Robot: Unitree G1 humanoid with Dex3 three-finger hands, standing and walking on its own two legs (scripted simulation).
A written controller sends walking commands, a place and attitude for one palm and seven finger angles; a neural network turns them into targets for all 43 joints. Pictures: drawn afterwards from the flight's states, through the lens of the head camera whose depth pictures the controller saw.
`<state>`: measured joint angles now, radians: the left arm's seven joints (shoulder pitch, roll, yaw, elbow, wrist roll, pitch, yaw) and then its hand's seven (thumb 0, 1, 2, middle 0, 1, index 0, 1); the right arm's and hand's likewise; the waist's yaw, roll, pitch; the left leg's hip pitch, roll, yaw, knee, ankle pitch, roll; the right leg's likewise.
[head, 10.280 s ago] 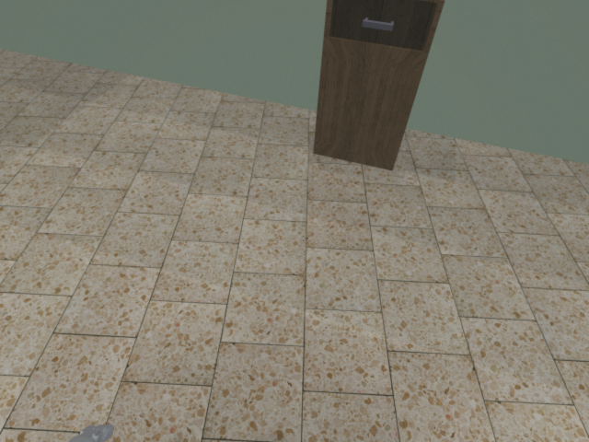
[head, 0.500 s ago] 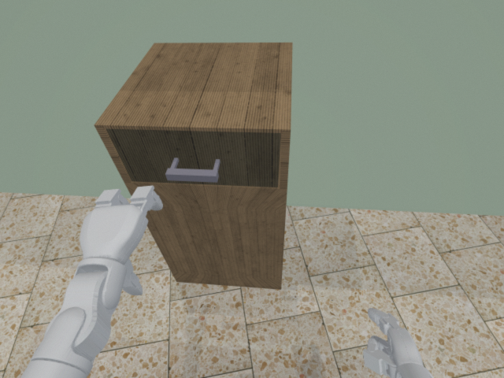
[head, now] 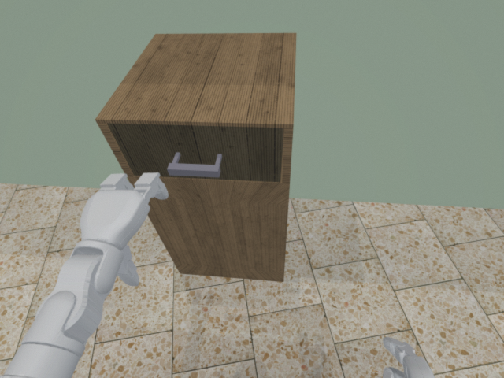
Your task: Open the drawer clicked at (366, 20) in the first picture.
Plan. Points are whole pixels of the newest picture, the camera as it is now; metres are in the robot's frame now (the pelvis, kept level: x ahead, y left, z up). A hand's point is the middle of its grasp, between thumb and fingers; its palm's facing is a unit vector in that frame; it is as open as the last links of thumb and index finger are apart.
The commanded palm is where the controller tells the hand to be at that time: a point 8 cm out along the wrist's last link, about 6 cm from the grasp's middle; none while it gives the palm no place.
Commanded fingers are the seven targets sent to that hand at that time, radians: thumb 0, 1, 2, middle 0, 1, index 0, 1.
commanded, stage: raise the hand with hooked fingers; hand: left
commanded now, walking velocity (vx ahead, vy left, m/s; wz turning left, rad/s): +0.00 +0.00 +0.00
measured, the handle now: (196, 163) +0.56 +0.22 -0.04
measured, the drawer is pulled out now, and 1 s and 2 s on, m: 0.00 0.00 0.00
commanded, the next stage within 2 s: move the hooked fingers above the handle in 0.06 s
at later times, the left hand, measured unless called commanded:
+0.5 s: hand (151, 214) +0.34 +0.23 +0.06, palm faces -0.01 -0.04 -1.00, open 13.8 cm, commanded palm +0.33 +0.23 +0.12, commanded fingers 0.00 -0.50 0.30 -0.30 -1.20 -0.30 -1.20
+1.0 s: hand (168, 191) +0.41 +0.22 +0.04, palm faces -0.03 -0.02 -1.00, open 13.8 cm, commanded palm +0.40 +0.23 +0.10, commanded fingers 0.00 -0.50 0.30 -0.30 -1.20 -0.30 -1.20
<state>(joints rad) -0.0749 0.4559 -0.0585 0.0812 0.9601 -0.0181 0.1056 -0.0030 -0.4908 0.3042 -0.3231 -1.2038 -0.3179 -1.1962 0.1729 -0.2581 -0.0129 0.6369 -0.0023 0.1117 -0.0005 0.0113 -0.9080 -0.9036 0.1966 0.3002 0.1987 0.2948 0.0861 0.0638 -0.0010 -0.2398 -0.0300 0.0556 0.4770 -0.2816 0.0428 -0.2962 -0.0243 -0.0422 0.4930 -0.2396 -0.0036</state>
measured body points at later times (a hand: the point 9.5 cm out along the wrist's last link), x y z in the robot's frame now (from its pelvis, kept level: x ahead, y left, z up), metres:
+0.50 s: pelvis +0.00 -0.02 +0.00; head +0.03 -0.04 +0.44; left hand +0.34 +0.23 +0.11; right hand +0.18 -0.25 -0.12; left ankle -0.02 +0.09 -0.74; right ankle +0.01 -0.12 -0.74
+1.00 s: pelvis +0.00 -0.01 -0.01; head +0.06 -0.03 +0.44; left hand +0.41 +0.22 +0.09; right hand +0.10 -0.27 -0.15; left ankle -0.02 +0.09 -0.74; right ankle +0.01 -0.12 -0.74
